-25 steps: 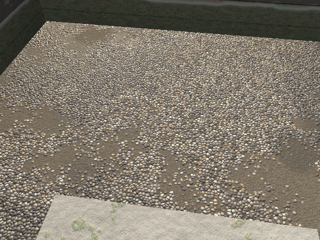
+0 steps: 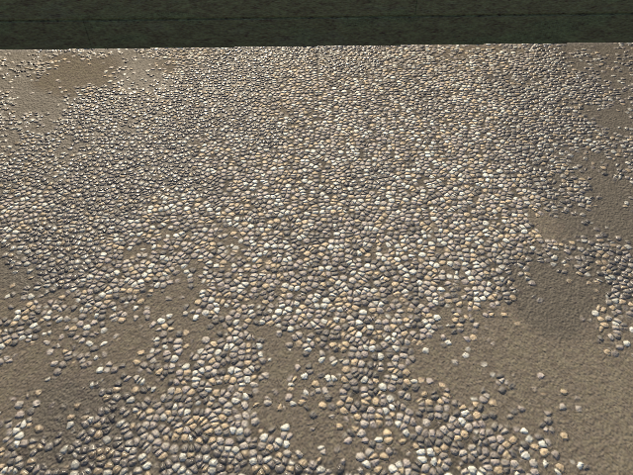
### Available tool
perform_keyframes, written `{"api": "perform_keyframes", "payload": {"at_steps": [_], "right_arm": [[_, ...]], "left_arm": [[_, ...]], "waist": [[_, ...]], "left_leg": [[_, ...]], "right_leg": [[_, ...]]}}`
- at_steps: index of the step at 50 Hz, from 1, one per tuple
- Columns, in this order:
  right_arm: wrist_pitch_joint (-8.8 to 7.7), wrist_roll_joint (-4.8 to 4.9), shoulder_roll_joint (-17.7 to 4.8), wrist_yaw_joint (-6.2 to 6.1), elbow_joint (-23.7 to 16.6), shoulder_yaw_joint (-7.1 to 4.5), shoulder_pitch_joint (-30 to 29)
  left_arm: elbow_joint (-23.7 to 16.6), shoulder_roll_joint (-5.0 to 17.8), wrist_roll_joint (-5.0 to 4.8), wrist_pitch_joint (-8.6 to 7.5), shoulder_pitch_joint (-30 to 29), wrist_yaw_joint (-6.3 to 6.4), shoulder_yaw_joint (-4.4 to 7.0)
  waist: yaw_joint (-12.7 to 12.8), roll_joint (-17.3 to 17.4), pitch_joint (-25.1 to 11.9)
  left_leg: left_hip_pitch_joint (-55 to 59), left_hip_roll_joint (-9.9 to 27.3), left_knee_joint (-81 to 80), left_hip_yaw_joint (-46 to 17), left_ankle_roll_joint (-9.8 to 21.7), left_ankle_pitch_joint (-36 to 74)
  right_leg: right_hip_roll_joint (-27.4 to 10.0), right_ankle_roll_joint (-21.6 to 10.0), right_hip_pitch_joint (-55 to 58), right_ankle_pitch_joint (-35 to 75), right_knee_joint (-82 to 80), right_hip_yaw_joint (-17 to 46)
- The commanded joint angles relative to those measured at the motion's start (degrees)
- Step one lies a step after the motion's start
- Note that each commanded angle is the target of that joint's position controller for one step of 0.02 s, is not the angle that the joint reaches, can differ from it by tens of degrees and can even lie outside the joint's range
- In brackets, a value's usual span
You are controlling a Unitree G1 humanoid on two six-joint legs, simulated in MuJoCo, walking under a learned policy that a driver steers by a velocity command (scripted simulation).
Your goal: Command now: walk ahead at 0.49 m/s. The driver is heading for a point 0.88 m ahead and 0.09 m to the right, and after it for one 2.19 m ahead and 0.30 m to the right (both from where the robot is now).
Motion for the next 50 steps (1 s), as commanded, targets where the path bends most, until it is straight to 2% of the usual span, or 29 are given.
{"api": "perform_keyframes", "payload": {"at_steps": [1,2,3,5,6,7,8,11,12,14,17,22,23,24,25,26,27,28,29,30,31,33,35,38,41,42,44,46,50], "right_arm": [[-1.87,2.71,-7.75,4.57,-7.67,-2.24,-7.4],[-2.71,3.33,-8.7,3.92,-10.99,-2.65,-14.72],[-3.17,3.3,-10.68,2.47,-12.35,-3.63,-17.41],[-2.98,0.48,-1.53,-0.18,-13.27,-1.08,-17.38],[-2.42,-1.37,-0.5,-0.27,-13.19,-0.96,-16.72],[-2.03,-1.45,-1.55,0.5,-11.94,-1.28,-18.21],[-1.36,-1.53,-3.94,1.04,-12.85,-1.81,-19.59],[-1.09,-2.03,-5.34,2.41,-14.57,-0.84,-19.88],[-1.42,-2.35,-6.25,2.34,-16.79,-0.52,-27.74],[-1.7,-1.5,-8.14,1.36,-18.93,0.28,-37.99],[-0.86,-1.82,-11.57,2.21,-20.51,0.18,-39.87],[-0.41,-0.99,-11.95,1.81,-23.8,0.88,-50.95],[-0.69,-0.91,-11.64,1.59,-22.84,0.87,-50.6],[-1.13,-0.48,-12.74,1.14,-20.07,0.09,-43.09],[-1.98,0.97,-17.56,0.32,-13.32,-2.84,-25.83],[-2.29,0.24,-21.84,0.02,-8.01,-5.53,-4.87],[-1.01,0.98,-25.72,1.35,-7.0,-6.48,1.89],[0.03,-0.43,-25.26,1.51,-7.28,-6.95,1.65],[0.1,-0.53,-22.87,0.81,-8.09,-6.47,-3.56],[-0.41,0.02,-17.4,0.62,-9.67,-4.78,-11.14],[-0.92,-1.51,-13.56,0.87,-11.1,-3.4,-18.49],[-4.23,-0.51,-7.4,-0.73,-13.33,-1.44,-24.62],[-5.95,1.85,-8.46,-2.27,-13.44,-1.4,-23.17],[-5.36,-2.05,-9.53,-2.57,-10.5,-2.16,-15.24],[-5.5,-1.34,-5.07,-4.01,-6.69,-0.11,-6.98],[-5.77,-1.45,-6.26,-4.22,-7.17,0.22,-8.73],[-5.22,-2.34,-7.12,-2.53,-6.33,0.84,-7.52],[-5.19,-1.77,-5.8,-2.8,-7.01,1.29,-6.85],[-3.44,0.8,-8.53,-5.63,-2.75,0.05,2.16]], "left_arm": [[10.6,17.01,1.48,1.6,41.38,-0.09,5.99],[9.34,15.68,0.46,2.14,35.54,0.02,5.83],[7.67,9.09,-0.13,2.22,28.22,-0.19,3.45],[5.42,-0.26,2.17,1.39,18.8,0.47,-0.36],[4.49,-0.71,0.8,-0.19,16.86,1.78,-0.62],[4.1,-1.19,-1.5,-1.31,16.14,2.39,-1.12],[5.0,0.99,-1.85,-1.84,18.18,2.2,-1.24],[6.29,4.22,1.47,-2.1,22.41,1.12,-1.47],[8.79,1.23,0.46,-2.72,28.35,2.65,-2.34],[10.36,-1.79,0.22,-2.62,34.66,4.03,-4.04],[8.76,2.05,1.28,-0.74,31.11,2.29,-4.44],[11.73,4.2,-0.5,0.0,39.63,4.35,-3.31],[12.36,4.99,-0.95,0.83,40.03,4.27,-2.65],[12.23,6.38,0.43,1.8,37.31,3.15,-2.12],[12.8,6.5,2.25,2.61,36.59,1.06,-2.17],[14.14,3.65,3.34,2.82,39.02,-2.01,-2.65],[14.98,-2.03,0.27,2.76,48.1,-3.53,-2.44],[9.37,2.21,-1.04,2.04,37.38,-4.41,-1.72],[4.37,3.18,-2.48,1.01,25.81,-3.88,-1.51],[2.34,4.22,-2.71,0.16,21.96,-1.99,-1.05],[2.57,1.58,-2.21,-0.07,24.77,-0.37,-1.46],[1.87,-2.93,0.45,-0.35,22.11,1.36,-2.04],[3.05,-2.18,0.83,0.19,21.86,0.33,-1.16],[2.53,-2.26,0.91,0.74,23.67,-0.8,-1.13],[-2.99,0.41,0.35,0.65,8.01,-0.86,-1.29],[-2.85,0.9,-0.68,0.32,5.81,-0.83,-1.65],[-3.49,2.2,-0.68,1.14,4.04,-1.51,-1.39],[-5.74,5.08,0.53,1.67,0.09,-1.25,-0.93],[-8.18,3.64,1.0,2.25,-10.84,-2.04,-2.03]], "waist": [[18.95,-4.78,-13.93],[18.06,-0.37,-6.63],[14.47,4.17,-0.21],[6.19,6.44,10.39],[5.43,4.15,11.07],[6.55,5.13,10.89],[6.78,2.61,9.22],[6.01,2.62,5.72],[11.31,5.95,6.08],[15.41,6.58,8.41],[12.85,2.73,9.39],[20.48,2.51,13.08],[21.05,2.6,12.83],[16.98,4.4,11.33],[10.1,7.56,6.34],[1.34,11.46,-2.51],[4.57,20.22,-20.94],[0.57,14.97,-18.82],[-0.64,11.52,-8.59],[2.07,2.43,-1.5],[7.74,1.53,2.93],[13.19,4.48,10.65],[12.13,5.49,9.3],[11.4,5.53,5.52],[5.29,3.84,8.65],[5.66,2.81,8.56],[6.85,6.09,9.48],[5.98,4.75,12.85],[0.05,3.62,17.27]], "left_leg": [[-53.45,-1.74,40.14,0.27,1.45,-0.98],[-58.5,2.42,35.69,0.6,2.99,4.15],[-55.7,5.2,27.91,-1.47,4.17,12.56],[-41.57,12.62,3.89,-10.34,8.89,34.93],[-37.36,12.81,-8.95,-8.68,10.22,42.85],[-30.95,11.24,-21.05,-5.79,10.04,53.03],[-28.76,9.2,-22.61,-3.63,9.13,54.87],[-28.72,7.96,-20.44,-3.67,6.56,60.21],[-43.68,10.88,-32.31,-9.05,5.23,71.55],[-50.47,12.36,-46.52,-9.76,3.58,83.48],[-23.59,7.19,-42.67,-0.99,5.0,81.64],[-28.16,8.52,-65.9,-2.3,3.38,68.59],[-23.59,7.83,-69.27,-1.16,3.54,66.63],[-11.67,7.98,-69.76,-0.73,4.74,70.87],[8.85,7.8,-69.09,1.51,5.91,81.2],[38.26,9.68,-60.35,2.02,10.55,85.53],[58.8,20.21,-42.05,-5.4,20.41,105.4],[56.54,23.71,-45.08,-13.78,22.73,96.53],[44.0,25.45,-52.27,-15.01,20.85,73.61],[26.72,25.16,-58.64,-13.65,19.24,53.16],[8.42,26.03,-61.87,-13.66,19.01,51.38],[-11.94,20.11,-68.5,-6.53,16.25,52.19],[-13.61,17.46,-73.34,-1.77,17.66,50.59],[-3.97,18.65,-63.35,-0.77,18.43,60.99],[13.05,20.02,-59.11,-1.94,15.41,51.29],[7.05,15.35,-56.61,4.34,12.38,45.92],[-7.75,13.94,-58.8,6.57,12.52,40.77],[-6.09,14.34,-55.37,6.03,11.46,36.17],[12.89,16.33,-51.61,3.26,10.01,39.55]], "right_leg": [[-17.3,-18.65,59.02,53.97,18.97,14.02],[-18.48,-18.52,45.93,29.41,12.07,15.29],[-18.66,-18.16,29.02,14.74,7.13,17.15],[-16.43,-15.1,-2.68,6.84,0.62,14.77],[-10.99,-13.46,-8.41,0.35,-1.71,10.93],[-7.97,-14.14,-15.1,-4.39,-3.37,7.07],[-7.15,-15.37,-16.5,-5.49,-2.54,9.03],[-7.02,-15.31,-16.06,1.72,7.92,10.18],[-6.85,-13.77,0.01,-5.44,11.73,11.89],[-6.39,-12.31,6.56,-12.2,17.92,14.09],[-3.26,-11.64,-18.87,-24.07,16.25,12.55],[-5.33,-9.13,6.19,-18.81,26.09,17.46],[-5.1,-8.41,7.19,-15.74,27.84,17.1],[-5.11,-6.97,2.81,-13.61,34.65,15.62],[-2.23,-3.67,-4.97,-12.88,47.94,10.74],[3.24,1.31,-21.03,-15.75,66.25,5.68],[6.77,4.01,-29.38,-48.64,93.65,1.43],[6.64,4.1,-41.22,-50.69,103.43,1.9],[4.38,2.07,-51.28,-46.32,101.56,2.48],[1.37,0.59,-48.1,-37.11,90.12,5.12],[-2.01,-1.54,-38.25,-26.0,84.15,9.08],[-5.57,-4.17,-25.99,-11.75,60.83,10.77],[-2.75,-3.89,-19.37,-2.13,43.82,7.99],[-3.17,-1.68,-25.51,3.2,43.2,9.48],[-5.51,-0.16,-43.83,19.77,25.93,14.12],[-5.33,-0.6,-35.77,32.68,15.84,12.54],[-2.14,-1.96,-18.71,33.02,22.39,5.53],[-2.3,-2.85,-19.37,28.32,18.11,4.37],[-2.93,-0.32,-29.36,17.67,4.66,2.73]]}}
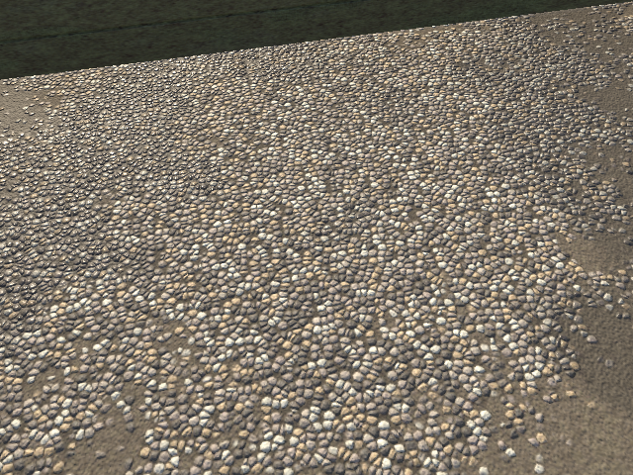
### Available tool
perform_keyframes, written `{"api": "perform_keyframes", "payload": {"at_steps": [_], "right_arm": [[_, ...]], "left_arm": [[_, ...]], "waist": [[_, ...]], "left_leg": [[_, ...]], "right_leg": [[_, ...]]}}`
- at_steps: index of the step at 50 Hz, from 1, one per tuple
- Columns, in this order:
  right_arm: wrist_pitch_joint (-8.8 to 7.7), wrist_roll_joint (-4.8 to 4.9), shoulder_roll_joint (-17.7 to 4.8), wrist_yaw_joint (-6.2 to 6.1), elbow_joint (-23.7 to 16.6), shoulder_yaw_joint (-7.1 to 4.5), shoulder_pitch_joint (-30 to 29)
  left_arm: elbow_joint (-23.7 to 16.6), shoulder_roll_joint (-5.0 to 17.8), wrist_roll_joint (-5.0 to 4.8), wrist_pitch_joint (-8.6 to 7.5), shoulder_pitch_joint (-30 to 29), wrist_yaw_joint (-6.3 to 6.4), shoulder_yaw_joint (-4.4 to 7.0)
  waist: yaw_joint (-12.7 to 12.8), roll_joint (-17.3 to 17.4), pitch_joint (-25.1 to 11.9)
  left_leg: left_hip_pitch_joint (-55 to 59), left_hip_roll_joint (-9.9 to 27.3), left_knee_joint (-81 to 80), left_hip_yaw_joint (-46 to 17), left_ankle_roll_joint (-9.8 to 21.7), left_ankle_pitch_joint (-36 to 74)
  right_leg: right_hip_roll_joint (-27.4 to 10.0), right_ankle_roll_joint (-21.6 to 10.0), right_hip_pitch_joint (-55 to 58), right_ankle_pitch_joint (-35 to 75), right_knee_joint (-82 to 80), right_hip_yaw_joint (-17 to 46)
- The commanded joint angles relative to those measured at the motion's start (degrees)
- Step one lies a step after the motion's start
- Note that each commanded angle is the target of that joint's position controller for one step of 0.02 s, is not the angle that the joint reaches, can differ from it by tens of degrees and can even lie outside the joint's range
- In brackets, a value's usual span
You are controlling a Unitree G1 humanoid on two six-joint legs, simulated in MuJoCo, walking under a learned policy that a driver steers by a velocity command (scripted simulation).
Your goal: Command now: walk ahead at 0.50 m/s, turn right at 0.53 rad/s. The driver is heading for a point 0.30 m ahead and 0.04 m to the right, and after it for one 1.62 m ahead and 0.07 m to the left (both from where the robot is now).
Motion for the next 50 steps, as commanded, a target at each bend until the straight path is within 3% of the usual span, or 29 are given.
{"api": "perform_keyframes", "payload": {"at_steps": [1,2,3,4,5,6,7,8,9,10,12,13,14,17,19,21,22,23,24,25,28,31,37,41,42,43,45,47,50], "right_arm": [[1.56,1.7,-7.99,-1.68,2.03,-2.04,8.79],[3.54,9.34,-13.58,-2.74,-0.87,-5.19,-1.96],[4.18,8.64,-12.98,-2.81,-1.23,-4.97,-0.23],[4.28,7.81,-11.27,-2.49,-0.75,-4.7,0.96],[3.79,7.33,-10.76,-1.86,-1.43,-4.84,-2.1],[2.49,6.77,-10.18,-1.34,-4.1,-5.09,-7.67],[0.62,7.71,-6.15,-0.23,-7.44,-3.58,-2.84],[-1.3,9.16,-11.49,0.48,-13.11,-4.69,-9.97],[-1.54,8.75,-13.24,0.3,-16.55,-5.44,-15.79],[-0.95,8.75,-9.88,0.02,-18.2,-4.21,-15.76],[2.13,8.52,-9.08,-1.26,-15.4,-5.24,-11.21],[3.96,8.18,-7.51,-2.51,-15.62,-5.37,-13.04],[4.17,6.88,-6.73,-3.27,-15.45,-5.59,-12.64],[2.71,6.37,-7.91,-2.46,-13.52,-6.56,-16.55],[2.94,6.91,-8.54,-1.28,-14.46,-6.7,-19.35],[3.41,5.62,-12.55,-0.8,-16.34,-8.17,-23.94],[3.7,4.94,-15.64,-0.77,-17.52,-9.18,-25.69],[3.94,4.64,-20.42,-0.66,-19.04,-10.41,-28.43],[4.45,3.97,-19.93,-0.35,-18.66,-10.45,-24.33],[4.18,4.07,-16.67,0.39,-18.45,-9.45,-19.42],[5.46,5.47,-18.51,-0.79,-22.87,-10.16,-28.0],[7.81,5.23,-17.32,-1.87,-25.13,-10.43,-32.06],[8.47,5.7,-17.39,-2.93,-27.11,-10.97,-30.92],[9.23,6.34,-16.49,-3.05,-28.84,-10.74,-31.7],[9.39,6.69,-13.28,-2.98,-28.75,-9.85,-30.12],[8.89,7.4,-12.77,-2.64,-31.32,-9.58,-30.08],[7.64,6.37,-19.26,-1.94,-28.31,-11.73,-27.87],[8.31,5.58,-16.88,-2.07,-25.65,-11.25,-24.93],[8.74,6.39,-12.43,-1.49,-25.78,-9.62,-26.4]], "left_arm": [[-4.57,1.12,0.45,-0.36,-12.5,-0.51,-0.61],[-7.44,1.99,-13.39,-0.05,-21.32,-0.79,0.76],[-5.84,2.38,-12.69,-0.04,-15.62,-1.1,0.87],[-3.26,2.45,-10.26,0.3,-6.6,-1.2,1.59],[1.69,6.17,-8.69,1.0,7.69,-0.26,3.79],[5.91,12.98,-7.5,1.9,20.67,1.16,5.98],[6.36,18.48,-4.37,1.33,25.74,2.59,5.93],[5.59,17.29,-5.04,2.12,26.23,3.89,6.18],[3.48,14.97,-5.67,3.39,21.65,5.39,5.6],[2.26,15.25,-5.77,4.21,18.45,5.87,5.81],[-0.03,11.64,-5.97,3.69,7.93,6.07,4.58],[-2.4,10.23,-6.12,2.62,-1.53,5.98,3.86],[-2.7,9.07,-5.87,1.98,-5.1,5.72,3.69],[-0.39,8.4,-5.14,0.99,-1.31,6.56,3.95],[1.36,7.63,-6.14,0.51,0.07,6.63,4.04],[2.34,7.13,-7.1,0.28,1.09,7.01,4.24],[2.6,7.24,-6.94,0.44,3.42,7.38,4.55],[3.15,6.06,-6.26,0.62,10.19,7.58,4.82],[3.37,4.74,-6.6,0.87,12.29,7.98,4.37],[1.66,5.31,-6.87,1.81,8.11,7.99,4.32],[-0.01,6.34,-6.9,4.5,2.25,9.07,5.15],[-0.19,5.94,-6.34,4.83,1.8,9.27,5.58],[-1.48,6.33,-6.54,3.92,1.69,8.28,5.35],[0.15,8.49,-6.21,3.29,7.96,7.14,6.4],[0.6,12.03,-4.89,3.34,10.88,7.21,7.44],[-0.45,15.76,-2.97,3.09,8.26,6.95,8.1],[-4.3,10.12,-3.42,2.58,0.62,7.56,6.72],[-4.46,8.34,-5.5,2.28,-0.83,7.35,6.11],[-2.38,6.81,-5.38,2.39,1.94,7.24,5.33]], "waist": [[-4.18,3.04,14.29],[-3.57,0.65,21.25],[-1.56,-1.67,13.37],[1.12,2.24,6.0],[8.28,5.14,-1.36],[16.2,-4.75,-7.27],[16.13,-13.98,-24.92],[18.58,-10.95,-33.34],[16.84,-3.5,-31.0],[13.31,4.22,-29.24],[4.88,12.37,-18.99],[1.08,10.42,-7.5],[-1.02,6.95,-4.09],[1.77,-2.25,-8.42],[2.16,-3.36,-8.85],[2.42,-1.78,-6.31],[3.71,1.27,-5.44],[8.42,12.87,-5.12],[6.4,22.78,-9.69],[3.12,21.2,-13.74],[4.25,11.04,-9.88],[6.1,12.78,-9.05],[6.44,13.41,-10.51],[9.95,10.76,-9.59],[9.86,2.33,-10.24],[7.37,-14.44,-8.17],[5.64,-4.79,-8.31],[5.16,-0.84,-6.86],[5.52,-2.34,-5.68]], "left_leg": [[2.9,15.35,-10.76,-14.92,11.27,36.21],[-8.15,13.94,0.2,-12.97,8.25,44.59],[-7.03,14.03,9.34,-10.7,7.66,52.93],[-11.95,13.22,19.54,-9.92,6.73,54.94],[-21.75,10.76,34.95,-9.16,4.56,50.58],[-36.26,2.48,60.94,-5.05,-1.31,17.24],[-58.67,1.55,83.04,-16.15,-3.18,-11.73],[-65.47,3.78,79.56,-23.03,-3.86,-8.63],[-69.01,6.19,72.98,-23.34,-3.9,-6.33],[-68.78,8.16,66.63,-24.23,-2.75,0.18],[-58.95,9.62,56.02,-24.26,-3.07,12.1],[-46.29,10.37,39.46,-24.13,-3.93,16.51],[-35.16,9.15,22.58,-22.3,-3.7,23.2],[-21.87,2.95,2.36,-18.75,-3.96,45.82],[-18.83,2.78,-3.73,-19.34,-2.04,49.87],[-17.62,0.78,-7.73,-18.37,1.46,48.82],[-17.46,2.04,-8.46,-20.31,2.79,60.88],[-13.31,7.39,-10.39,-27.48,6.45,81.13],[-5.99,16.0,-15.23,-39.84,15.01,79.79],[-1.91,18.22,-18.9,-50.26,19.45,67.01],[-10.45,15.13,-22.97,-49.26,15.27,35.93],[-20.96,8.44,-25.06,-41.12,11.46,29.6],[-21.52,8.01,-27.06,-44.0,12.5,27.04],[-28.71,3.33,-22.1,-41.94,8.32,24.95],[-37.0,-1.12,-9.98,-35.84,5.2,19.68],[-44.53,-8.82,3.45,-27.1,2.6,12.44],[-43.55,-6.19,19.31,-31.28,1.17,15.7],[-42.9,-5.82,22.82,-30.62,-0.22,20.93],[-37.77,-4.49,14.29,-27.53,-1.79,25.17]], "right_leg": [[-0.1,1.85,-10.08,-6.7,-10.52,-2.54],[5.04,1.69,-8.38,-9.05,-8.67,-4.51],[6.5,0.64,-0.51,-3.86,-9.03,-6.94],[8.17,-0.49,13.83,0.37,-8.59,-7.98],[7.79,-2.94,33.81,7.99,-10.26,-6.85],[1.52,-7.3,52.66,34.14,-10.33,-2.26],[-13.45,-18.83,82.87,62.86,12.89,12.08],[-16.47,-24.26,85.6,54.04,11.11,19.77],[-14.71,-21.76,79.04,35.95,6.04,19.41],[-14.79,-20.09,69.78,11.52,2.25,21.71],[-19.03,-18.37,36.74,-2.8,-4.72,23.24],[-14.06,-14.47,13.61,-2.27,-9.84,16.28],[-6.27,-11.31,2.78,-3.14,-11.08,7.52],[-0.39,-9.08,5.86,-2.17,-8.42,-0.41],[-2.7,-7.25,9.61,-3.44,-7.15,0.12],[-1.38,-2.91,11.72,-12.84,-2.99,-0.03],[0.77,-0.11,12.3,-22.32,0.95,-1.29],[7.59,3.84,8.49,-38.18,8.89,-5.36],[11.47,6.98,1.79,-53.98,24.46,-6.5],[12.01,7.1,-4.0,-63.35,33.75,-0.77],[8.9,5.59,-8.37,-55.13,36.69,3.85],[10.27,5.4,1.25,-48.68,23.04,0.57],[11.24,6.19,8.34,-43.21,10.38,2.37],[8.72,3.98,23.12,-36.59,-5.65,1.06],[-1.41,0.43,30.54,-38.34,-10.72,9.97],[-12.19,-8.88,26.83,-35.33,-17.36,27.86],[-12.01,-10.16,24.61,-24.55,-14.2,22.48],[-7.01,-6.99,25.5,-19.47,-11.93,14.81],[-3.12,-6.24,24.7,-15.52,-11.45,7.63]]}}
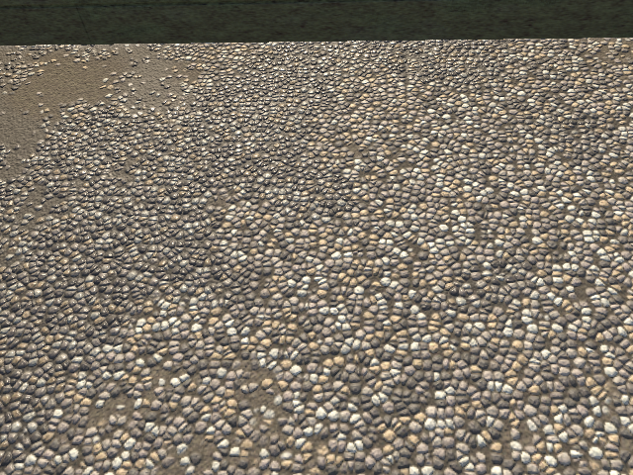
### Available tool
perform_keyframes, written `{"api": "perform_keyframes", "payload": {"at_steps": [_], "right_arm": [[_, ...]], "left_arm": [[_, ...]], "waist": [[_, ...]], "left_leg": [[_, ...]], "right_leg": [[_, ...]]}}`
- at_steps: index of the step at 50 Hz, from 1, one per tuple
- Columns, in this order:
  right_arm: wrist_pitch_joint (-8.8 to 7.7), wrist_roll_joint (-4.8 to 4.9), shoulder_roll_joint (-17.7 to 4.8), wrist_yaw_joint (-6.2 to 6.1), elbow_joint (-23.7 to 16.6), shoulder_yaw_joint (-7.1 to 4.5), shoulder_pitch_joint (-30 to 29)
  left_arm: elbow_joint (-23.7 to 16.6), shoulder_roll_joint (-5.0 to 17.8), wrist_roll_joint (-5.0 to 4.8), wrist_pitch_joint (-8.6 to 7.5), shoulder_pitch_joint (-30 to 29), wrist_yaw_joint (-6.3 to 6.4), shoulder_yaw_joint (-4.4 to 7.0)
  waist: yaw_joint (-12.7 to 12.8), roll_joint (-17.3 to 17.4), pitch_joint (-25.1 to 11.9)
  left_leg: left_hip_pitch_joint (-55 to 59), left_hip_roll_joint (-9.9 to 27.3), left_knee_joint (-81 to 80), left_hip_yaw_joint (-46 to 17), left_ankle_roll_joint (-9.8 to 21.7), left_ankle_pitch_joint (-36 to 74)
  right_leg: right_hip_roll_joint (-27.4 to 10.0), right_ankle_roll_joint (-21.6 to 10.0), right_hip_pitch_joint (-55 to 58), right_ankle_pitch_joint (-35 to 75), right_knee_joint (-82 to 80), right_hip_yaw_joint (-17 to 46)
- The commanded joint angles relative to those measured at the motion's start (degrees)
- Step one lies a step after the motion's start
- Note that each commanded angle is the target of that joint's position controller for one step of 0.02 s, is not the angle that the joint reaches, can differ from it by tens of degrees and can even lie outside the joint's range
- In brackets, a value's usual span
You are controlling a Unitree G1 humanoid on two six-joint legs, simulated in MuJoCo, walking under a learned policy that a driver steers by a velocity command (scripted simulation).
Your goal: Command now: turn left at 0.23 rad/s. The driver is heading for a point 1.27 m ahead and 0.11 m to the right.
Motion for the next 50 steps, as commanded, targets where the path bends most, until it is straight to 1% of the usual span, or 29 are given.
{"api": "perform_keyframes", "payload": {"at_steps": [1,2,3,4,5,6,7,8,9,10,11,12,13,15,18,22,27,34,50], "right_arm": [[-0.31,0.3,0.77,0.59,-2.65,0.82,0.35],[-0.36,0.18,1.58,0.86,-2.92,1.39,-1.27],[-0.46,0.18,1.77,1.11,-3.4,1.73,-3.02],[-0.58,0.37,0.8,1.27,-3.5,1.59,-3.54],[-0.71,0.57,-0.14,1.37,-3.06,1.37,-2.9],[-0.84,0.58,-0.52,1.44,-2.12,1.22,-1.33],[-0.84,0.23,-1.19,1.46,-1.47,1.08,-0.68],[-0.76,-0.38,-2.71,1.28,-1.46,0.87,0.15],[-0.59,-1.03,-6.06,0.91,-1.54,0.31,1.42],[-0.4,-0.82,-5.86,1.16,-0.08,0.24,0.0],[-0.36,-0.62,-3.01,1.71,-0.86,0.47,-1.55],[-0.56,-1.02,-1.29,2.01,-0.25,1.02,-1.53],[-0.84,-1.06,-1.55,2.24,0.0,1.1,-1.52],[-1.63,-0.76,-2.01,2.51,0.84,1.09,-1.63],[-2.03,-0.63,-1.19,2.42,1.99,1.43,-1.62],[-2.19,-0.51,-1.13,2.18,3.52,1.62,-1.79],[-2.25,-0.37,-0.95,1.92,5.78,1.82,-1.7],[-2.12,-0.25,-0.67,1.54,9.1,2.07,-1.21],[-1.67,-0.11,-0.41,0.86,15.46,2.69,0.6]], "left_arm": [[-2.98,5.52,-0.05,-0.65,-3.82,-0.01,0.57],[-2.77,6.15,-0.02,-0.5,-3.45,0.0,0.66],[-2.41,7.41,-0.07,-0.45,-2.31,-0.06,0.92],[-2.05,8.79,-0.18,-0.47,-0.92,-0.2,1.23],[-1.98,9.46,-0.5,-0.5,-0.35,-0.32,1.32],[-1.99,9.38,-0.96,-0.47,-0.48,-0.38,1.15],[-1.64,8.8,-1.31,-0.6,0.75,-0.46,0.93],[-1.41,7.97,-1.07,-0.97,1.88,-0.67,0.65],[-1.77,6.35,0.31,-1.7,2.85,-1.22,0.23],[-1.63,4.21,0.23,-2.41,4.97,-1.77,-0.32],[-1.43,6.39,0.19,-2.37,1.3,-1.86,-0.07],[-1.39,6.89,-0.04,-1.94,-0.49,-1.95,0.1],[-0.97,6.41,-0.23,-1.33,-0.76,-1.77,0.11],[-0.54,6.08,-0.09,-0.34,0.17,-1.5,0.11],[0.53,6.0,-0.18,0.02,0.69,-1.07,0.17],[1.92,6.16,-0.29,0.3,0.76,-0.67,0.27],[3.61,6.36,-0.42,0.44,1.01,-0.26,0.3],[5.61,6.3,-0.54,0.42,1.66,0.17,0.15],[8.73,4.79,-0.61,0.26,4.56,0.61,-0.56]], "waist": [[-2.37,-10.17,-3.99],[-1.71,-11.56,-4.24],[-0.83,-12.7,-4.05],[-0.25,-13.18,-3.74],[-0.41,-12.79,-3.38],[-1.48,-12.12,-3.03],[-1.74,-11.45,-2.67],[-1.67,-9.94,-4.23],[-0.05,-3.76,-6.8],[2.62,5.33,-8.5],[-0.1,3.82,-6.61],[-0.65,2.45,-5.09],[-0.73,1.38,-3.68],[-0.17,1.63,-2.19],[-0.11,0.89,-1.62],[-0.14,-0.57,-0.89],[-0.21,-1.66,-0.29],[-0.42,-1.99,0.59],[-0.97,-2.41,2.52]], "left_leg": [[1.21,3.51,-8.38,2.44,-1.67,2.5],[5.14,4.72,-13.85,4.7,-1.89,1.89],[8.51,5.29,-18.2,6.64,-1.83,-0.15],[10.81,5.15,-21.51,8.08,-1.66,-1.67],[13.06,4.97,-26.13,9.03,-1.12,0.45],[16.86,4.69,-33.14,9.85,-0.02,6.27],[20.76,4.89,-38.3,9.34,1.26,11.93],[26.22,7.51,-38.98,6.03,2.6,18.51],[32.73,12.8,-34.5,1.24,4.55,36.16],[31.13,13.57,-31.93,0.9,7.76,33.48],[27.45,12.13,-32.89,0.79,8.01,26.77],[25.72,11.5,-33.63,1.0,7.24,22.99],[24.09,10.64,-33.72,1.59,6.6,21.84],[22.21,10.16,-33.43,2.05,6.09,21.65],[21.3,9.76,-33.0,2.35,5.85,21.85],[21.09,9.3,-32.69,2.7,5.66,21.28],[21.18,8.59,-32.51,3.48,5.34,20.29],[21.44,7.68,-32.53,4.64,4.77,18.58],[21.65,6.67,-33.3,6.11,3.64,16.01]], "right_leg": [[-10.01,-9.35,8.52,21.44,-5.55,7.51],[-9.71,-9.26,7.65,21.58,-5.38,6.48],[-10.13,-9.54,6.77,21.55,-5.13,6.59],[-10.69,-9.96,6.58,21.02,-4.52,7.34],[-11.01,-10.03,6.65,20.43,-3.67,7.96],[-10.61,-9.38,6.03,20.22,-2.49,7.81],[-9.91,-7.72,5.1,19.89,-1.75,7.75],[-9.17,-4.89,3.36,17.26,-0.69,7.39],[-5.62,-1.64,-0.6,12.5,3.74,3.75],[-2.77,0.48,-0.02,4.56,1.88,0.63],[-2.08,2.3,1.68,2.97,3.11,-0.81],[-1.97,2.7,1.64,2.9,3.35,-1.25],[-1.98,2.51,2.08,3.35,3.93,-1.46],[-2.28,2.26,3.1,4.47,3.9,-1.23],[-2.34,2.29,4.53,5.21,4.04,-1.28],[-2.41,2.63,5.34,5.41,3.69,-1.28],[-2.45,2.82,5.97,5.38,3.15,-1.35],[-2.41,2.75,5.92,4.69,2.4,-1.56],[-2.0,2.46,5.16,3.27,0.77,-2.05]]}}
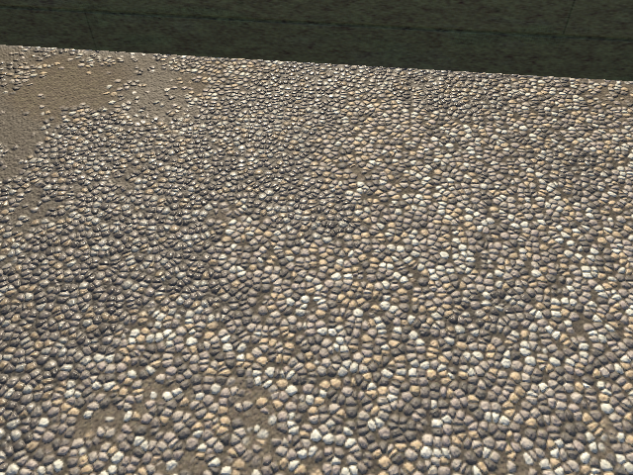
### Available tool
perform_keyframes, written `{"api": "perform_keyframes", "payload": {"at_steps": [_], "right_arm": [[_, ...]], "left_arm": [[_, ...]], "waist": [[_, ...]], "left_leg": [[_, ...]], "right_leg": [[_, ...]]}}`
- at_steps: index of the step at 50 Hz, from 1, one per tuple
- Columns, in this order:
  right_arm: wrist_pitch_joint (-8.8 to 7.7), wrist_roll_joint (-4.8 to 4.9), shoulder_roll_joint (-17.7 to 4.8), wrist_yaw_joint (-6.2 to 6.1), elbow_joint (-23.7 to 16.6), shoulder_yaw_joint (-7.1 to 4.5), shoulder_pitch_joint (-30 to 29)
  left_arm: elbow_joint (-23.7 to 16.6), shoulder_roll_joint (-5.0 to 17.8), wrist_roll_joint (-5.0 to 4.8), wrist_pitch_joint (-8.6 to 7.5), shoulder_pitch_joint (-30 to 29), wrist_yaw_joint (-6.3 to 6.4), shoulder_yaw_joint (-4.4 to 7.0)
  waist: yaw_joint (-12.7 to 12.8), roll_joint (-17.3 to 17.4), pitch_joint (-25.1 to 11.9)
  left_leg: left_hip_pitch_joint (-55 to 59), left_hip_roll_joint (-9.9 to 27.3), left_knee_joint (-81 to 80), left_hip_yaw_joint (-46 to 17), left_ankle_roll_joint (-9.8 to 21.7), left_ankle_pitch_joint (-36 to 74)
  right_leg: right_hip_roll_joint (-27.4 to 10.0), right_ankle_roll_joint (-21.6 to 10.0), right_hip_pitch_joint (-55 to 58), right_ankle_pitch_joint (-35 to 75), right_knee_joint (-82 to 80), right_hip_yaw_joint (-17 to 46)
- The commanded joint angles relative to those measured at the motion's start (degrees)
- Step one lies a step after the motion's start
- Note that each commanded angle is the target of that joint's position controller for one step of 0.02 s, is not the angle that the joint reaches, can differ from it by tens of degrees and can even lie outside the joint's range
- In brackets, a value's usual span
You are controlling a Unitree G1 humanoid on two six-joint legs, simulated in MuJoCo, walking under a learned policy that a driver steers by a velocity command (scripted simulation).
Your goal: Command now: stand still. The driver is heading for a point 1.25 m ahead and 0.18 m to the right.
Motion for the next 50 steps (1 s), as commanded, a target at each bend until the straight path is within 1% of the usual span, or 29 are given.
{"api": "perform_keyframes", "payload": {"at_steps": [1,18,40,41,42,43,44,45,46,47,48,49,50], "right_arm": [[-0.45,0.02,-5.64,-0.25,-1.28,-0.87,0.15],[-0.13,0.1,-4.97,-0.58,2.4,-0.26,2.62],[0.04,0.17,-4.18,-0.96,4.14,0.28,5.71],[0.1,0.18,-3.69,-1.0,4.66,0.38,6.73],[0.16,0.52,-3.81,-1.08,4.75,0.25,7.1],[0.05,0.87,-4.11,-1.16,4.42,0.04,7.17],[-0.42,0.96,-4.1,-1.15,3.55,-0.02,6.35],[-1.34,1.07,-3.24,-0.94,2.39,0.13,4.84],[-2.47,1.33,-1.77,-0.55,1.43,0.37,3.66],[-3.41,1.42,-1.46,-0.15,0.61,0.4,2.32],[-4.14,1.61,-1.14,0.3,0.26,0.37,2.45],[-4.64,1.92,-0.52,0.65,0.59,0.46,4.49],[-5.01,1.9,-0.44,0.83,2.31,0.31,9.03]], "left_arm": [[-1.14,5.81,0.0,-0.42,2.13,0.22,0.87],[0.26,4.29,-0.03,-0.6,5.43,0.33,0.14],[0.47,2.97,-0.1,-0.77,8.67,0.32,-0.4],[1.01,2.89,-0.17,-0.66,9.83,0.4,-0.37],[1.14,3.92,-0.59,-0.44,10.4,0.55,0.04],[0.66,5.26,-1.0,-0.3,10.26,0.74,0.48],[0.12,6.24,-1.28,-0.46,10.67,0.86,0.75],[0.02,7.49,-1.57,-0.95,12.3,0.84,1.14],[0.13,9.19,-1.69,-1.58,13.73,0.69,1.74],[-0.17,9.93,-1.68,-2.13,13.64,0.53,2.14],[-1.11,9.6,-1.27,-2.6,11.83,0.37,2.12],[-2.16,9.41,-1.37,-2.92,8.99,0.09,2.08],[-3.38,8.84,-1.98,-2.89,5.5,-0.22,2.0]], "waist": [[-0.13,-0.1,-0.86],[-0.57,-0.4,0.1],[-0.82,-0.57,0.92],[-0.77,-0.89,-0.28],[-0.62,-1.8,0.38],[-0.5,-3.37,2.04],[-0.09,-4.89,4.5],[0.7,-7.34,6.43],[0.99,-10.72,7.46],[1.06,-11.54,9.08],[0.02,-10.89,9.51],[-1.82,-11.23,9.25],[-4.34,-9.94,8.18]], "left_leg": [[-0.06,1.11,-5.11,-0.04,1.59,13.55],[-0.25,0.83,-5.79,0.62,0.94,12.7],[-0.58,0.85,-6.03,1.09,0.29,12.36],[-0.36,-0.04,-5.54,2.1,0.41,6.96],[-1.94,-1.6,-3.72,3.74,0.94,-2.46],[-4.81,-2.64,-1.53,5.08,1.65,-12.53],[-8.61,-2.51,0.71,5.45,2.38,-17.59],[-12.49,-2.07,4.62,5.99,2.81,-16.93],[-14.8,-1.69,10.3,7.72,2.88,-12.18],[-15.05,0.35,14.04,6.37,3.64,-9.43],[-14.44,1.56,14.34,5.56,4.7,-9.9],[-10.95,2.04,9.36,5.62,5.89,-10.99],[-2.25,1.06,0.98,6.88,6.68,-8.56]], "right_leg": [[0.06,-0.71,-1.07,9.52,-5.11,-0.47],[0.39,-1.03,-1.65,9.03,-6.03,-0.63],[0.64,-1.5,-2.64,8.77,-6.66,-0.5],[1.08,-1.8,-2.12,3.07,-6.97,-0.85],[1.26,-2.87,-2.76,-6.76,-7.32,-0.45],[0.06,-4.63,-4.46,-17.7,-8.65,1.8],[-2.7,-6.68,-6.06,-26.13,-11.28,5.96],[-6.95,-9.18,-5.88,-31.3,-14.53,12.12],[-12.48,-12.14,-5.24,-34.03,-18.44,19.68],[-16.38,-14.42,-7.72,-32.75,-20.82,25.11],[-17.25,-14.75,-9.19,-29.62,-21.17,25.76],[-16.25,-13.47,-10.88,-26.39,-19.66,22.97],[-12.92,-10.99,-14.56,-22.6,-16.44,17.19]]}}
Next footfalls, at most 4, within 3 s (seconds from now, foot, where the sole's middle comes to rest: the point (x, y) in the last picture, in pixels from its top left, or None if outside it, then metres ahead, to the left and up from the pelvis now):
1.50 right None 0.41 -0.12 -0.77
2.02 left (336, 371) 0.75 0.00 -0.77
2.56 right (456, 296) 0.96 -0.30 -0.77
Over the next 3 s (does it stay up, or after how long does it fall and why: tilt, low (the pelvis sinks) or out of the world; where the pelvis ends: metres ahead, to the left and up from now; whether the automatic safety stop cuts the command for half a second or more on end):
stays up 1.05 -0.22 0.01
